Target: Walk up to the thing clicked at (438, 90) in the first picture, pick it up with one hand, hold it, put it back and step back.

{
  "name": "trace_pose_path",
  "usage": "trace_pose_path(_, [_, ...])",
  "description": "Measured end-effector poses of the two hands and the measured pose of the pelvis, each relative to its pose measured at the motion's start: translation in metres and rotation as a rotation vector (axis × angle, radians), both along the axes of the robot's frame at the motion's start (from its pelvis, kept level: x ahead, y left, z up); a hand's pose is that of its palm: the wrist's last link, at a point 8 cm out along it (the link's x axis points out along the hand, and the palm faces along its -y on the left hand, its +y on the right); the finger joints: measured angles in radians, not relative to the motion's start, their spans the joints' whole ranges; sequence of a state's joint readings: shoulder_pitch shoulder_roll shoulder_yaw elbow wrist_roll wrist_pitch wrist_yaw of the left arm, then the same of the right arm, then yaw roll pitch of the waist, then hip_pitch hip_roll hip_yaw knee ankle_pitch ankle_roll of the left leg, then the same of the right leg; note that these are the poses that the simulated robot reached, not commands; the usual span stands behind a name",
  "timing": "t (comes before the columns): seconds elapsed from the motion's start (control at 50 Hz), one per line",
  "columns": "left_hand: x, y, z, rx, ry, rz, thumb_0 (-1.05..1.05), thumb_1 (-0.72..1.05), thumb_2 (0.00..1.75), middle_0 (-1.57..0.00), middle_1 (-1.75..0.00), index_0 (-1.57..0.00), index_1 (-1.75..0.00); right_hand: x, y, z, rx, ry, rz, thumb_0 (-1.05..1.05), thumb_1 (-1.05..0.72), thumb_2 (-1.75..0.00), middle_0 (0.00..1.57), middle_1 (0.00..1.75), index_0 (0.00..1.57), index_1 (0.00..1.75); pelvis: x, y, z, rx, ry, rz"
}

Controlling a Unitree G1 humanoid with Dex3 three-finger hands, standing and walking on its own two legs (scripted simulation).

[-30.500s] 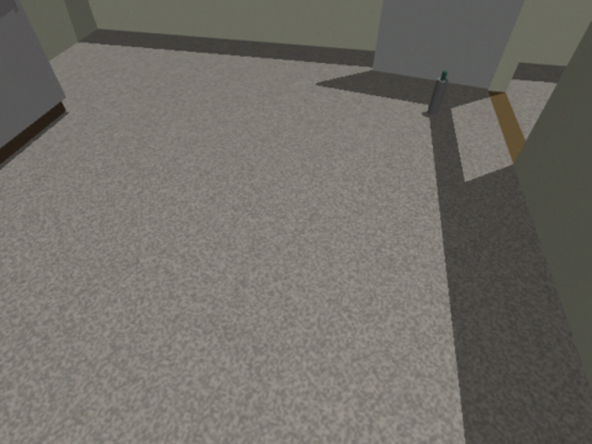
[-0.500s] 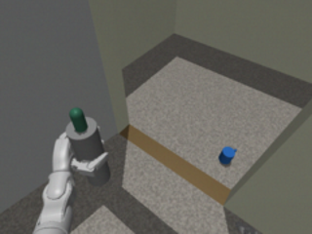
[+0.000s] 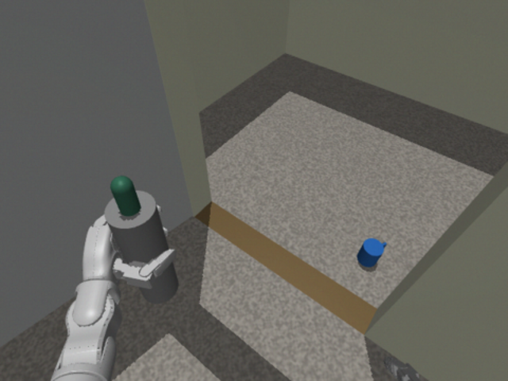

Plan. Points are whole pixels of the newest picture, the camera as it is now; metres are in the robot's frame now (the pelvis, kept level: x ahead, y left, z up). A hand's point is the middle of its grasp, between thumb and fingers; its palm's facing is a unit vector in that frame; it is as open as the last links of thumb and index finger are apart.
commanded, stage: hold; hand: left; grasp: from the side
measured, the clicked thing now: (144, 244) +0.33 +0.17 +0.05
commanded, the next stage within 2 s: crouch in 0.02 s
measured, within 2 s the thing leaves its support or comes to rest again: neither
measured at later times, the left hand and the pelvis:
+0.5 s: hand (155, 264) +0.33 +0.17 -0.02, palm faces +0.10 -0.99 +0.00, open 9.3 cm; pelvis -0.01 +0.00 -0.03, yaw +0 degrees
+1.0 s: hand (168, 305) +0.35 +0.20 -0.27, palm faces +0.12 -0.99 -0.02, open 9.3 cm; pelvis -0.05 +0.00 -0.23, yaw -1 degrees
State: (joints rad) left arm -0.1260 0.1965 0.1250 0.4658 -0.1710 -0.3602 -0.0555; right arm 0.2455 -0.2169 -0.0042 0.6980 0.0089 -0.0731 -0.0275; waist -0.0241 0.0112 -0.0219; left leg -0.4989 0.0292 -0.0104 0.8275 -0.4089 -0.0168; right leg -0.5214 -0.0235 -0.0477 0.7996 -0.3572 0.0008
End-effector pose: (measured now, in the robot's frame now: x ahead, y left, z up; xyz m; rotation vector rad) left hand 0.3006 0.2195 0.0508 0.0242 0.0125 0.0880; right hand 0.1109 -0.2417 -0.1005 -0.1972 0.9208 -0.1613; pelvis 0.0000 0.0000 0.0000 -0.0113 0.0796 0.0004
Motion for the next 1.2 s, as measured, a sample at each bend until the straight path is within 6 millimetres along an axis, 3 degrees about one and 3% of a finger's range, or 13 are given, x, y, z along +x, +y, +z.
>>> trace_pose_path(0.32, [-0.002, -0.004, -0.019, -0.016, 0.031, 0.009, 0.02, -0.29, 1.13, -0.79, -1.04, -0.75, -1.05, 0.002, -0.004, -0.004, -0.004, 0.016, 0.001, 0.01, -0.9, -0.91, 0.2, 0.3, 0.2, 0.3, 0.001, -0.002, -0.003, 0.003, 0.024, 0.0])
trace_pose_path(0.42, [0.0, -0.001, -0.04, -0.028, 0.043, 0.022, 0.02, -0.29, 1.13, -0.8, -1.04, -0.75, -1.05, -0.001, -0.007, -0.013, -0.013, 0.041, 0.01, 0.01, -0.89, -0.91, 0.2, 0.3, 0.2, 0.3, -0.003, -0.003, -0.012, 0.002, 0.065, 0.003])
trace_pose_path(0.52, [0.003, 0.002, -0.076, -0.029, 0.052, 0.013, 0.02, -0.29, 1.12, -0.79, -1.04, -0.75, -1.05, -0.008, -0.013, -0.033, -0.03, 0.079, 0.02, 0.01, -0.89, -0.9, 0.2, 0.3, 0.2, 0.3, -0.009, -0.002, -0.032, -0.001, 0.135, 0.003])
trace_pose_path(0.64, [0.01, 0.007, -0.133, -0.027, 0.03, 0.002, 0.02, -0.29, 1.13, -0.79, -1.04, -0.75, -1.05, -0.019, -0.021, -0.076, -0.059, 0.132, 0.034, 0.01, -0.9, -0.91, 0.2, 0.3, 0.2, 0.3, -0.018, 0.0, -0.076, -0.008, 0.257, 0.005])
trace_pose_path(0.98, [0.023, 0.03, -0.308, -0.009, 0.043, 0.038, 0.02, -0.3, 1.13, -0.8, -1.03, -0.75, -1.05, -0.042, -0.016, -0.242, -0.055, 0.27, 0.089, 0.01, -0.92, -0.91, 0.2, 0.3, 0.2, 0.3, -0.047, 0.003, -0.223, -0.018, 0.482, -0.005])
trace_pose_path(1.2, [0.027, 0.034, -0.398, -0.012, 0.043, 0.052, 0.02, -0.3, 1.13, -0.8, -1.03, -0.75, -1.04, -0.072, -0.015, -0.319, -0.072, 0.33, 0.113, 0.01, -0.92, -0.91, 0.2, 0.3, 0.2, 0.3, -0.069, 0.005, -0.301, -0.031, 0.498, -0.008])
